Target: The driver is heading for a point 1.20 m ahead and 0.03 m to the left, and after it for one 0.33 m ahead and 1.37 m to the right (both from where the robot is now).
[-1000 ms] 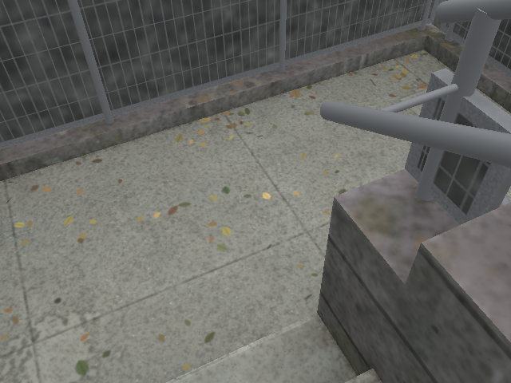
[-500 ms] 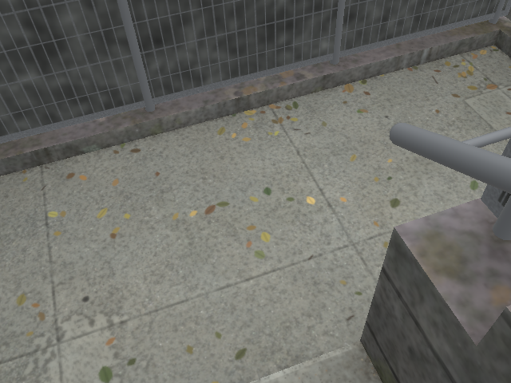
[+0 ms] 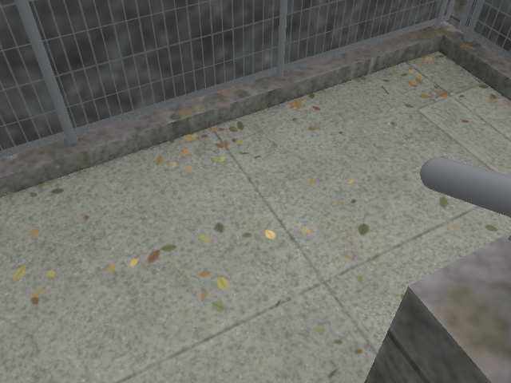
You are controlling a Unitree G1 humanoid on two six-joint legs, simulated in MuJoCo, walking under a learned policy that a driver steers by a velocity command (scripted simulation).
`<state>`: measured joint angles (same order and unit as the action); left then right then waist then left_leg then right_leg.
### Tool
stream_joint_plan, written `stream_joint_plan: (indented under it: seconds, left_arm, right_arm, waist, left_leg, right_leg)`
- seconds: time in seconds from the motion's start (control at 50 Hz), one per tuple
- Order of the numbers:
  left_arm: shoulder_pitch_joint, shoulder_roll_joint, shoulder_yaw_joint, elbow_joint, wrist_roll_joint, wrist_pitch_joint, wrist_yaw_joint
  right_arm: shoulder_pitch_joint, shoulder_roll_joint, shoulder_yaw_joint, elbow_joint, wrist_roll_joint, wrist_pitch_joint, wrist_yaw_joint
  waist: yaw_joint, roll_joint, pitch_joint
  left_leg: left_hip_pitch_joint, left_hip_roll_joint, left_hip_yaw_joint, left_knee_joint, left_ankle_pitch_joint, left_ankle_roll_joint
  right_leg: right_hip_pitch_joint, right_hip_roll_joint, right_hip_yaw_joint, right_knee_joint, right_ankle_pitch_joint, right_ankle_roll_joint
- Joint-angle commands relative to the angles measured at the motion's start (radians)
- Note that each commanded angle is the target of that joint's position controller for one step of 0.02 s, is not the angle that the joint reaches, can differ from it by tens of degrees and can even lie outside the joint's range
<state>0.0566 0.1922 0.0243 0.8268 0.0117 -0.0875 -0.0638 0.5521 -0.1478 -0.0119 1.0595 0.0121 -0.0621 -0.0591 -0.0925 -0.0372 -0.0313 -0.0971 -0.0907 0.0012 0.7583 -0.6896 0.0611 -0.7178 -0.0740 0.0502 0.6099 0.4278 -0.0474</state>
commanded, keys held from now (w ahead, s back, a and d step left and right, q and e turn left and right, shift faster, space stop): w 1.00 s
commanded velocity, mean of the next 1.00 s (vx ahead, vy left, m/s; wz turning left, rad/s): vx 0.50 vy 0.00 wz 0.00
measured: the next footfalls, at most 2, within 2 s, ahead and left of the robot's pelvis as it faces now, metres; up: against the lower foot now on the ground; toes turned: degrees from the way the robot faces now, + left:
right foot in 0.14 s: +0.29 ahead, -0.13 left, -0.16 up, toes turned -1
left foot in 0.76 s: +0.56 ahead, +0.24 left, -0.32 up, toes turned +3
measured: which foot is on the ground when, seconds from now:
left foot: down 0.00-0.16, up 0.18-0.74, down 0.76-1.00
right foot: up 0.00-0.12, down 0.14-0.76, up 0.78-1.00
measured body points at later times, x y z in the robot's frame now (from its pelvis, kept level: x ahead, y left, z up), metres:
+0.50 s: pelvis +0.29 -0.02 -0.13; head +0.30 -0.05 +0.32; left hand +0.23 +0.24 -0.25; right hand +0.41 -0.27 -0.27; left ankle +0.43 +0.20 -0.80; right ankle +0.25 -0.13 -0.84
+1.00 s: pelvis +0.57 +0.14 -0.27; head +0.59 +0.15 +0.18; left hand +0.71 +0.37 -0.39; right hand +0.52 -0.09 -0.41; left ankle +0.52 +0.23 -1.00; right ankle +0.67 +0.00 -0.91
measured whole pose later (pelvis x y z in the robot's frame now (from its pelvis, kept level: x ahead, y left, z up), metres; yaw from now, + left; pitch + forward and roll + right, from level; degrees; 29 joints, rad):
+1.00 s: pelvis +0.57 +0.14 -0.27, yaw +0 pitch +3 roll +0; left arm 0.14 0.19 0.06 0.85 -0.01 -0.08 0.03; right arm 0.45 -0.14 -0.03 1.02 -0.01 -0.07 -0.01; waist -0.02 -0.04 -0.02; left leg -0.22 -0.03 0.06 0.52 -0.35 0.04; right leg -0.80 -0.08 -0.01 1.17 -0.12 -0.01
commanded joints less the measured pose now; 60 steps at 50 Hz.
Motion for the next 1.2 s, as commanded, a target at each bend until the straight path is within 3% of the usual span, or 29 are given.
stream_joint_plan:
  seconds: [0.02,0.06,0.1,0.14,0.16,0.18,0.2,0.22,0.24,0.26,0.3,0.36,0.4,0.44,0.48,0.6,0.68,0.72,0.76,0.78,0.8,0.82,0.84,0.86,0.9,0.96,1.08,1.14,1.2]
  left_arm:
    - [-0.163,0.017,-0.006,-0.119,-0.02,0.008,-0.024]
    - [-0.12,0.075,0.008,-0.118,-0.029,0.01,0.013]
    - [0.013,0.13,0.037,-0.075,-0.052,0.021,0.05]
    - [0.309,0.169,0.071,0.012,-0.035,0.026,0.045]
    - [0.528,0.195,0.062,0.113,0.001,0.014,0.01]
    - [0.539,0.201,0.061,0.115,0.007,0.008,-0.005]
    - [0.528,0.226,0.084,0.124,-0.039,0.004,-0.007]
    - [0.441,0.211,0.093,0.125,-0.055,0.017,0.007]
    - [0.335,0.161,0.08,0.092,-0.032,0.024,0.018]
    - [0.266,0.145,0.071,0.085,-0.001,0.007,0.039]
    - [0.233,0.13,0.063,0.074,0.036,0.004,0.043]
    - [0.218,0.146,0.061,0.093,0.034,0.005,0.069]
    - [0.298,0.184,0.089,0.129,-0.007,0.001,0.088]
    - [0.366,0.156,0.082,0.154,-0.024,0.01,0.106]
    - [0.364,0.14,0.078,0.147,-0.009,0.02,0.105]
    - [0.431,0.15,0.079,0.109,-0.041,0.013,0.128]
    - [0.421,0.192,0.098,0.108,-0.053,0.035,0.145]
    - [0.409,0.19,0.105,0.13,-0.039,0.03,0.14]
    - [0.389,0.132,0.085,0.181,-0.025,0.017,0.117]
    - [0.425,0.0,0.056,0.179,0.002,-0.012,0.094]
    - [0.496,0.008,0.041,0.145,-0.041,-0.045,0.088]
    - [0.414,0.049,0.051,0.08,-0.084,-0.063,0.099]
    - [0.268,0.06,0.047,0.023,-0.108,-0.067,0.108]
    - [0.207,0.075,0.04,0.005,-0.099,-0.051,0.117]
    - [0.167,0.07,0.045,-0.002,-0.06,-0.018,0.106]
    - [0.107,0.034,0.042,-0.03,-0.008,-0.001,0.097]
    - [-0.145,0.02,0.021,-0.095,-0.021,-0.007,0.04]
    - [-0.232,0.028,0.022,-0.127,-0.031,-0.013,0.019]
    - [-0.152,0.08,0.042,-0.118,-0.026,-0.015,0.004]
  right_arm:
    - [0.064,-0.122,-0.026,-0.01,0.015,0.01,0.018]
    - [0.049,-0.126,-0.033,-0.026,0.026,0.02,0.018]
    - [0.041,-0.137,-0.04,-0.01,-0.002,0.027,0.023]
    - [-0.006,-0.126,-0.06,0.028,0.001,0.024,0.033]
    - [0.01,-0.051,-0.055,0.008,0.018,-0.011,0.045]
    - [0.172,-0.056,-0.056,0.001,0.038,-0.027,0.039]
    - [0.121,-0.055,-0.037,-0.074,0.038,-0.026,0.042]
    - [0.062,-0.068,-0.038,-0.101,0.04,-0.018,0.025]
    - [-0.031,-0.094,-0.044,-0.117,0.027,0.006,0.01]
    - [-0.073,-0.141,-0.07,-0.125,0.042,0.007,-0.007]
    - [-0.065,-0.1,-0.069,-0.133,0.011,0.034,-0.002]
    - [-0.116,-0.071,-0.068,-0.181,0.013,0.041,0.019]
    - [-0.17,-0.127,-0.088,-0.208,0.025,0.037,0.041]
    - [-0.21,-0.074,-0.068,-0.236,-0.011,0.049,0.057]
    - [-0.248,-0.098,-0.071,-0.275,0.004,0.055,0.065]
    - [-0.486,-0.123,-0.069,-0.353,0.01,0.029,0.095]
    - [-0.547,-0.122,-0.061,-0.333,0.033,0.027,0.12]
    - [-0.443,-0.159,-0.082,-0.28,0.039,0.028,0.098]
    - [-0.006,-0.241,-0.122,-0.143,-0.008,0.012,0.077]
    - [0.128,-0.3,-0.117,-0.073,-0.049,-0.002,0.087]
    - [0.138,-0.292,-0.109,-0.078,-0.022,-0.001,0.102]
    - [0.169,-0.308,-0.117,-0.064,-0.002,0.011,0.109]
    - [0.112,-0.266,-0.103,-0.063,0.013,0.016,0.105]
    - [-0.034,-0.193,-0.075,-0.113,-0.003,0.01,0.097]
    - [-0.214,-0.111,-0.035,-0.149,-0.032,-0.027,0.089]
    - [-0.232,-0.195,-0.054,-0.144,-0.04,-0.035,0.04]
    - [-0.074,-0.184,-0.067,-0.087,0.023,-0.032,0.027]
    - [0.006,-0.159,-0.066,-0.051,0.001,-0.01,0.035]
    - [-0.063,-0.202,-0.083,-0.079,0.005,-0.004,0.044]
  waist:
    - [-0.02,0.11,0.171]
    - [-0.019,0.074,0.201]
    - [0.03,0.101,0.146]
    - [0.205,0.082,-0.021]
    - [0.261,-0.136,-0.079]
    - [0.169,-0.272,-0.175]
    - [0.177,-0.247,-0.248]
    - [0.144,-0.178,-0.216]
    - [0.133,0.065,-0.099]
    - [0.093,0.047,-0.017]
    - [0.044,0.046,0.018]
    - [-0.007,-0.022,-0.024]
    - [0.027,-0.03,0.004]
    - [0.049,-0.039,0.049]
    - [0.064,-0.061,0.073]
    - [0.179,-0.088,0.176]
    - [0.234,-0.104,0.19]
    - [0.183,-0.076,0.15]
    - [-0.041,0.044,-0.012]
    - [-0.044,0.361,-0.078]
    - [-0.009,0.462,-0.181]
    - [-0.022,0.468,-0.228]
    - [-0.011,0.319,-0.147]
    - [0.028,0.234,-0.096]
    - [0.118,0.134,0.012]
    - [0.142,0.161,0.065]
    - [0.049,0.079,0.121]
    - [0.014,0.089,0.139]
    - [0.095,0.154,0.051]
  left_leg:
    - [-0.24,0.195,-0.189,-0.142,0.493,0.119]
    - [-0.137,0.187,-0.193,-0.058,0.562,0.11]
    - [0.049,0.171,-0.184,0.143,0.75,0.083]
    - [-0.12,0.084,-0.139,0.619,0.812,0.035]
    - [-0.467,-0.052,-0.138,1.055,0.025,-0.012]
    - [-0.653,-0.058,-0.245,1.211,-0.199,-0.053]
    - [-0.775,-0.006,-0.24,1.126,-0.062,-0.062]
    - [-0.809,0.069,-0.197,1.046,0.059,-0.051]
    - [-0.757,0.1,-0.167,1.031,0.165,-0.041]
    - [-0.681,0.098,-0.256,0.838,0.345,-0.005]
    - [-0.549,0.129,-0.255,0.637,0.435,-0.034]
    - [-0.362,0.163,-0.173,0.342,0.531,-0.085]
    - [-0.532,0.194,-0.244,0.236,0.789,-0.061]
    - [-0.588,0.187,-0.263,0.111,0.972,-0.057]
    - [-0.601,0.188,-0.253,0.101,0.987,-0.059]
    - [-0.643,0.215,-0.139,-0.026,0.968,-0.078]
    - [-0.406,0.206,-0.062,-0.228,0.889,-0.07]
    - [-0.258,0.198,-0.015,-0.33,0.911,-0.046]
    - [0.187,0.201,0.039,-0.361,1.072,0.016]
    - [0.481,0.287,-0.028,-0.041,1.411,0.053]
    - [0.488,0.365,-0.214,-0.007,1.399,0.099]
    - [0.445,0.466,-0.449,-0.225,0.923,0.176]
    - [0.376,0.495,-0.54,-0.364,0.544,0.212]
    - [0.234,0.493,-0.546,-0.419,0.434,0.207]
    - [-0.059,0.463,-0.454,-0.372,0.611,0.172]
    - [-0.223,0.345,-0.244,-0.514,0.712,0.153]
    - [0.009,0.327,-0.122,-0.572,0.839,0.14]
    - [0.179,0.335,-0.105,-0.522,0.913,0.121]
    - [0.178,0.322,-0.072,-0.39,1.282,0.091]
  right_leg:
    - [0.185,0.029,-0.022,-0.103,0.058,-0.003]
    - [0.191,0.028,-0.009,-0.195,-0.052,0.023]
    - [0.257,0.017,-0.017,-0.263,-0.135,0.038]
    - [0.702,-0.011,-0.053,-0.202,-0.071,-0.01]
    - [1.027,-0.123,0.018,0.023,0.292,-0.084]
    - [1.163,-0.27,0.247,0.154,0.494,-0.22]
    - [1.157,-0.351,0.456,0.022,-0.082,-0.314]
    - [1.011,-0.375,0.578,-0.137,-0.57,-0.305]
    - [0.776,-0.35,0.622,-0.25,-0.778,-0.269]
    - [0.566,-0.345,0.587,-0.235,-0.625,-0.264]
    - [0.368,-0.248,0.38,-0.217,-0.409,-0.207]
    - [0.308,-0.184,0.205,-0.198,-0.15,-0.165]
    - [0.444,-0.179,0.222,-0.122,-0.305,-0.136]
    - [0.457,-0.167,0.193,-0.072,-0.429,-0.099]
    - [0.424,-0.166,0.198,-0.038,-0.533,-0.113]
    - [0.354,-0.171,0.202,0.05,-0.963,-0.137]
    - [0.32,-0.174,0.144,0.14,-0.863,-0.076]
    - [0.36,-0.168,0.105,0.284,-0.73,-0.027]
    - [0.246,-0.041,0.012,0.782,-0.693,0.045]
    - [-0.161,0.093,0.022,1.351,-1.347,0.089]
    - [-0.31,0.075,0.096,1.509,-1.277,0.077]
    - [-0.403,0.095,0.07,1.539,-1.174,0.084]
    - [-0.534,0.031,-0.018,1.463,-1.052,0.057]
    - [-0.491,-0.022,-0.034,1.317,-0.895,0.019]
    - [-0.349,-0.072,0.045,1.05,-0.723,-0.019]
    - [-0.087,-0.052,0.018,0.52,-0.492,0.036]
    - [0.017,0.043,-0.068,-0.001,-0.344,0.027]
    - [-0.023,0.061,-0.085,-0.069,-0.396,-0.015]
    - [0.226,0.123,-0.126,-0.102,-0.492,-0.065]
